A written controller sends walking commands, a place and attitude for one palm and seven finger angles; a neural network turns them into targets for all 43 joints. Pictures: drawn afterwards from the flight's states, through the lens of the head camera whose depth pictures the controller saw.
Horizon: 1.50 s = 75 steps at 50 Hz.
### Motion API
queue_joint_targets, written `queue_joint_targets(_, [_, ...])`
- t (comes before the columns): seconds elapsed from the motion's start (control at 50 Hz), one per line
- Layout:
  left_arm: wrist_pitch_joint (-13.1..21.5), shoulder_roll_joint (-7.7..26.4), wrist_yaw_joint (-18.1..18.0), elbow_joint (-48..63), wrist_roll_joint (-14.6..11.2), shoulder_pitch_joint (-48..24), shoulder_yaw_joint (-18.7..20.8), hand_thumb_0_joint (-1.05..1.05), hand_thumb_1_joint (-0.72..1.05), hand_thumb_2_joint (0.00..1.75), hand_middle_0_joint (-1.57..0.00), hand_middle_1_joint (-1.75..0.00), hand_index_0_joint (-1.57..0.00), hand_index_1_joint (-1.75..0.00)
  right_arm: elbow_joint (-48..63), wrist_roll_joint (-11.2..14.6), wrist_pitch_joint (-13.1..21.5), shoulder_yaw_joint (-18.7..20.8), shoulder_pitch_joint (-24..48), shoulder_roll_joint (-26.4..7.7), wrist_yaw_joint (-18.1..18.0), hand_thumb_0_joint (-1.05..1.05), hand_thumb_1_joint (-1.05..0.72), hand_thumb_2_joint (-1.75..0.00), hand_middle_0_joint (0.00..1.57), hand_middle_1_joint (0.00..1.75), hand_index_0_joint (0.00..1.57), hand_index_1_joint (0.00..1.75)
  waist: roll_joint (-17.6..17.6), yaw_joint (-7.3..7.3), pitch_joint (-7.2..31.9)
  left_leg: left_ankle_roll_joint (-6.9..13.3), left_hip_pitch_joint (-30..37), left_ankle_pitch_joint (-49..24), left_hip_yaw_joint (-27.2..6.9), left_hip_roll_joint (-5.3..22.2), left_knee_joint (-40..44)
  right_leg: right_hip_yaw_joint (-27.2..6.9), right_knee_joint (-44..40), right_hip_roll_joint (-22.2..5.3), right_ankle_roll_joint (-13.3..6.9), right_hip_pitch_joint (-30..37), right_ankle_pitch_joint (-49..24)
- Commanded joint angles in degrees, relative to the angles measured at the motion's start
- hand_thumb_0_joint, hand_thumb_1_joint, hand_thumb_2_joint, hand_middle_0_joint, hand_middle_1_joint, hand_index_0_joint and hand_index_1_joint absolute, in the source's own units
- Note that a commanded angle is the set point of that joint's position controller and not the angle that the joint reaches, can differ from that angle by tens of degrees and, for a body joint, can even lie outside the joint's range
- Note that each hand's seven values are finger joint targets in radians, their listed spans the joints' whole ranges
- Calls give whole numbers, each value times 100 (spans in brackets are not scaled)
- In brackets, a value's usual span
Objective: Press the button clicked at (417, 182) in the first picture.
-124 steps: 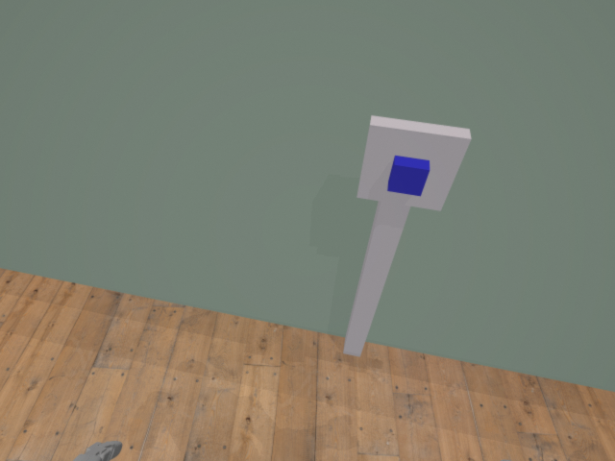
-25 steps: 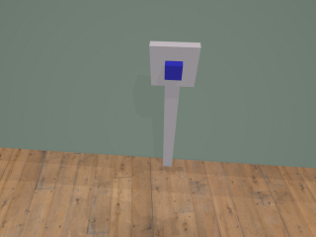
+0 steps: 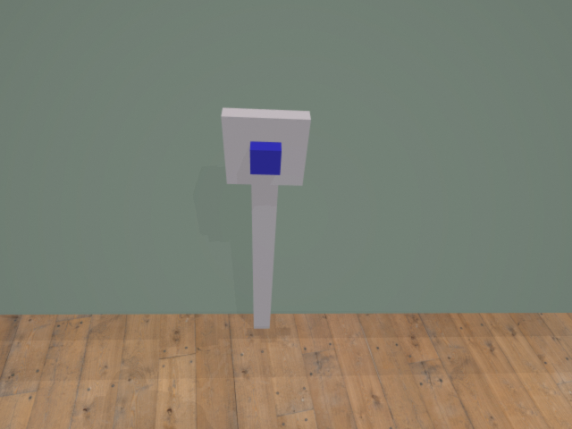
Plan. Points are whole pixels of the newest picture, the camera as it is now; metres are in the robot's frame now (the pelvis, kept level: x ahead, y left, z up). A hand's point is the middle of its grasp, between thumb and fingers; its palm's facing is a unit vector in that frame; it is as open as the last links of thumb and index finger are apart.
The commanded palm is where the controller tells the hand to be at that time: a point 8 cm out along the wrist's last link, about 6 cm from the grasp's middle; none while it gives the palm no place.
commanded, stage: take the last steps up to it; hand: left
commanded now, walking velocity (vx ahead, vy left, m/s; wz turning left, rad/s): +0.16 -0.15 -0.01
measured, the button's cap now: (265, 157) +0.57 +0.10 +0.06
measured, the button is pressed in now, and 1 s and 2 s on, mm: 0 0 0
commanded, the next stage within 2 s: come to a stop and stand still in 0.14 s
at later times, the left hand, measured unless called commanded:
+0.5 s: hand out of the picture +0.15 +0.14 -0.19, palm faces -0.05 -0.98 -0.20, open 7.3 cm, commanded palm none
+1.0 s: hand out of the picture +0.07 +0.20 -0.19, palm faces +0.08 -0.98 -0.18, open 7.3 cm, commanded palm none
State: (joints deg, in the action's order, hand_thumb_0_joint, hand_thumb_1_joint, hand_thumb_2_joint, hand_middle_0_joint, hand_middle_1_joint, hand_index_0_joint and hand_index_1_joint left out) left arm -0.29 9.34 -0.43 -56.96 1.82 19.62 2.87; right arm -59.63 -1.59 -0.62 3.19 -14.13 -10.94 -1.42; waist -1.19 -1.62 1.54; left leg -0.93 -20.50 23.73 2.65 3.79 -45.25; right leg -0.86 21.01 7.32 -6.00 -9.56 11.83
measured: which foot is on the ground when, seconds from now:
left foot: up 0.00-0.04, down 0.06-0.50, up 0.52-0.86, down 0.88-1.00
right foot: down 0.00-0.06, up 0.08-0.48, down 0.50-0.88, up 0.90-1.00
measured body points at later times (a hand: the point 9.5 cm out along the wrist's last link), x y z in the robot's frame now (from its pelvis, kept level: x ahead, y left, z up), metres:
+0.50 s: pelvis +0.08 -0.04 -0.01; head +0.12 -0.04 +0.43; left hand +0.15 +0.19 -0.17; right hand -0.03 -0.23 -0.16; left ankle +0.01 +0.11 -0.74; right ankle +0.15 -0.18 -0.74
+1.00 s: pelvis +0.03 +0.01 +0.00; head +0.02 +0.04 +0.45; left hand +0.07 +0.25 -0.17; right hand +0.07 -0.24 -0.13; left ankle +0.02 +0.09 -0.74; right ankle +0.09 -0.15 -0.69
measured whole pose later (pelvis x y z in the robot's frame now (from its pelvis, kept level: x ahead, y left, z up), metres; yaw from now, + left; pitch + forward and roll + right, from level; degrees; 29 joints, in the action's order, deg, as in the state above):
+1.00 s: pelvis +0.03 +0.01 +0.00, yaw +0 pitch -1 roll -2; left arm -4.2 12.7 -1.2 -58.5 1.7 14.7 4.5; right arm -57.2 -2.1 -0.4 2.4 -16.6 -8.8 -1.1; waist -2.9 -0.4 2.3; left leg 2.1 -12.3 17.5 3.3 1.0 -30.2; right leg -1.6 51.5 -1.2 1.5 -28.7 17.8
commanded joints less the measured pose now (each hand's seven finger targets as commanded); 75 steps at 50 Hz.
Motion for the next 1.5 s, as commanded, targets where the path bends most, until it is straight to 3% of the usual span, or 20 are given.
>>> queue_joint_targets(0.0, [39,826,-2,204,-32,35,218,0,90,90,-20,-30,-20,-30,107,48,281,-3,-685,-290,-126,0,-90,-90,20,30,20,30,-181,361,-210,128,980,-713,233,-42,1763,-1414,-243,-1380,-514,-474,239])
queue_joint_targets(0.02, [34,680,30,223,-67,-8,199,0,90,90,-20,-30,-20,-30,-68,51,324,7,-1111,-433,-170,0,-90,-90,20,30,20,30,208,530,-230,217,1854,-919,-93,205,2293,-1081,408,-1053,-264,-1180,506])
queue_joint_targets(0.06, [39,432,124,381,-14,20,146,0,90,90,-20,-30,-20,-30,-70,-31,288,146,-1525,-1242,-221,0,-90,-90,20,30,20,30,1921,607,-706,1083,2064,279,-3189,2547,3679,71,2988,-314,352,-2988,1973])
queue_joint_targets(0.08, [-4,697,148,428,69,-227,227,0,90,90,-20,-30,-20,-30,57,-31,264,115,-1299,-1176,-226,0,-90,-90,20,30,20,30,1032,571,-1076,1318,1326,559,-3131,2679,3847,-310,3712,-704,386,-2933,1734])
queue_joint_targets(0.14, [-64,534,212,164,111,-40,240,0,90,90,-20,-30,-20,-30,114,-7,373,-101,-824,-590,-217,0,-90,-90,20,30,20,30,699,177,-1348,740,611,-580,-1636,1671,3746,-334,4402,-884,543,-2749,518])
queue_joint_targets(0.34, [-100,107,96,223,-77,-669,28,0,90,90,-20,-30,-20,-30,-218,-12,319,-47,-1285,-458,-201,0,-90,-90,20,30,20,30,1326,357,-793,702,1185,-5004,82,1015,2516,548,2440,-1011,837,-1849,58])
queue_joint_targets(0.44, [89,477,-16,-17,-66,-55,100,0,90,90,-20,-30,-20,-30,-297,79,198,97,-1277,-471,-125,0,-90,-90,20,30,20,30,872,57,-198,358,1002,-3266,36,764,1547,615,400,-1029,779,-26,-1178])
queue_joint_targets(0.48, [224,1247,-144,-137,-39,291,246,0,90,90,-20,-30,-20,-30,-218,168,170,38,-1704,119,-60,0,-90,-90,20,30,20,30,-1012,90,877,-89,-64,612,358,-59,21,-1156,500,-2931,100,1469,-4613])
queue_joint_targets(0.5, [209,1273,-152,-53,-67,248,247,0,90,90,-20,-30,-20,-30,-136,185,70,90,-1662,-48,-119,0,-90,-90,20,30,20,30,-755,102,942,-39,231,1375,-43,-103,-615,-1153,379,-3294,-297,981,-5384])
queue_joint_targets(0.54, [176,1108,-224,-79,-30,-115,268,0,90,90,-20,-30,-20,-30,-136,139,-54,78,-1327,85,-130,0,-90,-90,20,30,20,30,-1412,54,566,-49,-214,1288,-245,-47,-1443,-1066,304,-3085,-457,529,-4958])
queue_joint_targets(0.66, [-14,1036,-314,238,5,-773,294,0,90,90,-20,-30,-20,-30,64,16,-323,195,-796,-150,41,0,-90,-90,20,30,20,30,-800,119,30,-160,-395,116,-297,-117,-2172,-590,-311,-2740,-279,-716,-1406])
queue_joint_targets(0.82, [-162,1197,-216,473,73,-1138,295,0,90,90,-20,-30,-20,-30,113,66,-94,115,-1347,-92,115,0,-90,-90,20,30,20,30,-1069,478,-57,31,1463,-189,323,-360,1282,-546,-631,-2208,185,-1819,1824])
queue_joint_targets(0.84, [-201,998,-187,462,17,-1120,238,0,90,90,-20,-30,-20,-30,31,53,-55,96,-1560,-189,90,0,-90,-90,20,30,20,30,-504,561,-114,30,1831,-304,175,-317,2014,-290,-76,-1884,395,-2171,2149])
queue_joint_targets(0.88, [-280,334,-141,557,-108,-1040,117,0,90,90,-20,-30,-20,-30,362,-56,23,209,-940,-969,11,0,-90,-90,20,30,20,30,2336,485,-1080,470,-223,2560,-2599,1482,4230,361,2476,-691,823,-2527,1729])
queue_joint_targets(0.94, [-275,542,-18,212,36,-421,245,0,90,90,-20,-30,-20,-30,599,-54,105,55,160,-763,-75,0,-90,-90,20,30,20,30,1375,-67,-1176,425,-834,1844,-1914,1197,4217,-319,3963,-751,728,-2058,606])
queue_joint_targets(1.0, [-149,462,44,-143,12,69,188,0,90,90,-20,-30,-20,-30,437,35,246,3,-311,-552,-135,0,-90,-90,20,30,20,30,405,32,-804,261,694,227,-1105,865,3758,-228,4317,-711,805,-2623,-5])
queue_joint_targets(1.2, [-172,248,26,-136,-46,-265,15,0,90,90,-20,-30,-20,-30,-299,2,255,-11,-1383,-414,-300,0,-90,-90,20,30,20,30,856,475,-394,1046,2107,-3460,-1060,1423,2956,47,2677,-1022,857,-2106,1045])
queue_joint_targets(1.34, [-40,2,-77,-570,-109,151,-76,0,90,90,-20,-30,-20,-30,-567,59,194,-39,-1063,-257,-205,0,-90,-90,20,30,20,30,832,147,-303,653,797,-2193,-748,861,2574,446,346,-917,748,-10,-123])
queue_joint_targets(1.38, [72,260,-157,-728,-107,314,-79,0,90,90,-20,-30,-20,-30,-605,128,213,-102,-1117,111,-158,0,-90,-90,20,30,20,30,97,120,-262,238,194,-1312,-317,422,2154,-287,-158,-1539,575,722,-701])
queue_joint_targets(1.48, [145,309,-182,-793,-140,-36,-147,0,90,90,-20,-30,-20,-30,-763,61,102,-187,-1237,287,-117,0,-90,-90,20,30,20,30,-691,293,-752,31,848,-1241,11,134,2200,-465,-442,-1710,205,-412,-458])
